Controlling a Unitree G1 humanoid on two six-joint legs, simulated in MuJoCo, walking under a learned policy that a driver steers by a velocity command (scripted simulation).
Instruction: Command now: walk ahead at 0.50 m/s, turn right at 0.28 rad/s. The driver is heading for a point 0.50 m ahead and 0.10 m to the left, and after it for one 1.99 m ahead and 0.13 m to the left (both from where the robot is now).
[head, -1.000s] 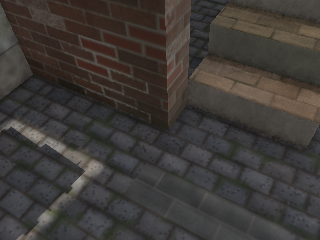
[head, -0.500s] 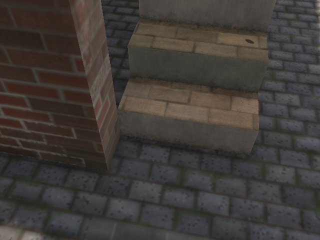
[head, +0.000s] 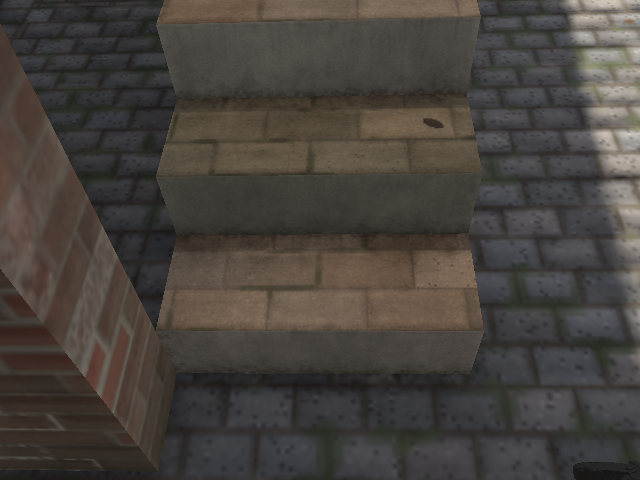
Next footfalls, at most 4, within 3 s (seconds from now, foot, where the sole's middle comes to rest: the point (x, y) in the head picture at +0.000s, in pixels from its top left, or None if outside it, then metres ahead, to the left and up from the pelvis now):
0.18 left None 0.28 0.15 -0.78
0.62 right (407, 472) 0.48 -0.08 -0.78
0.92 left None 0.43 0.18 -0.78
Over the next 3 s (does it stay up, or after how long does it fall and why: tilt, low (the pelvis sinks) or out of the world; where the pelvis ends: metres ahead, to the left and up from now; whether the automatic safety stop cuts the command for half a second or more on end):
stays up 0.44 0.05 0.00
